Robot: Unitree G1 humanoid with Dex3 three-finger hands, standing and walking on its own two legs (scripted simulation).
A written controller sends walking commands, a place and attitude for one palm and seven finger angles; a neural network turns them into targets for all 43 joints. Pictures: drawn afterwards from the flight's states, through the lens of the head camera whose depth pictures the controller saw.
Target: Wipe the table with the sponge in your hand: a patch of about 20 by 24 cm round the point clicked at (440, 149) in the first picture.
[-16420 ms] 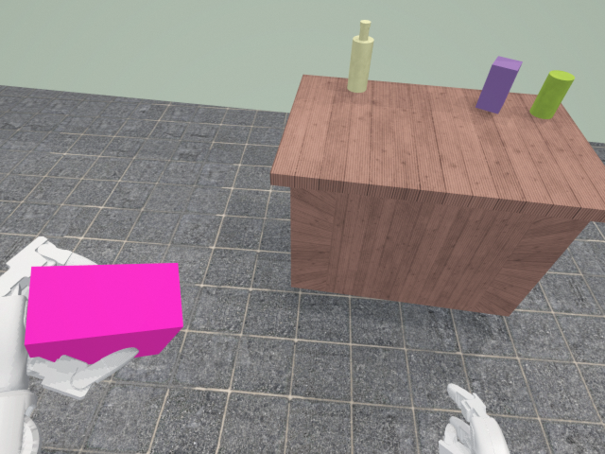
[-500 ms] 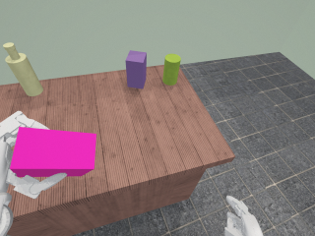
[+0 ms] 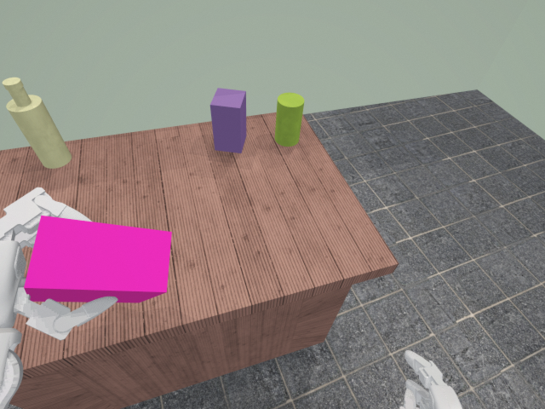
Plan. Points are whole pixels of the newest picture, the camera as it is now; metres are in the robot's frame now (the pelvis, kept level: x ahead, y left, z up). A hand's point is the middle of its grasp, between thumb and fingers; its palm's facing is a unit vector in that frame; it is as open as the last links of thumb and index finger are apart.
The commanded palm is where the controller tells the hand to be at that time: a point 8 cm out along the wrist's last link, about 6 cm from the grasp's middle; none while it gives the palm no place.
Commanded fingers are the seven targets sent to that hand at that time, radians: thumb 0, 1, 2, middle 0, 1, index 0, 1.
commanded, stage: come to a stop and stand still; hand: left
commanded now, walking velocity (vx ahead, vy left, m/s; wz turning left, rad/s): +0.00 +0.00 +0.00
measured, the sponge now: (118, 268) +0.24 +0.20 +0.14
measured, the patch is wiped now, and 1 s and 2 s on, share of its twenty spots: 0.00 0.00 0.00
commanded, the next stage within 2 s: look again from close up in 0.68 s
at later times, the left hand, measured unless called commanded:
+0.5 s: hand (64, 227) +0.28 +0.28 +0.15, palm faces +0.35 -0.83 -0.43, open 10.4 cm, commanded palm +0.21 +0.30 +0.18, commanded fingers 0.00 0.10 1.30 -1.20 -1.60 -1.20 -1.60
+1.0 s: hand (59, 255) +0.23 +0.26 +0.16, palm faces +0.38 -0.85 -0.36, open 10.4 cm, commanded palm +0.18 +0.28 +0.18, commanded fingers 0.00 0.10 1.30 -1.20 -1.60 -1.20 -1.60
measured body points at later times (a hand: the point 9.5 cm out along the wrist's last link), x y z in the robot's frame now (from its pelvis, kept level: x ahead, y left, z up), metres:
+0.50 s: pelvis +0.05 +0.02 +0.00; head +0.11 +0.06 +0.44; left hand +0.25 +0.32 +0.17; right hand +0.21 -0.22 -0.08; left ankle +0.04 +0.09 -0.74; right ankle +0.07 -0.09 -0.74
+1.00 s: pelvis +0.02 +0.00 +0.00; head +0.04 +0.01 +0.45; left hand +0.21 +0.30 +0.18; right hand +0.21 -0.23 -0.07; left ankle +0.04 +0.09 -0.74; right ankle +0.07 -0.09 -0.74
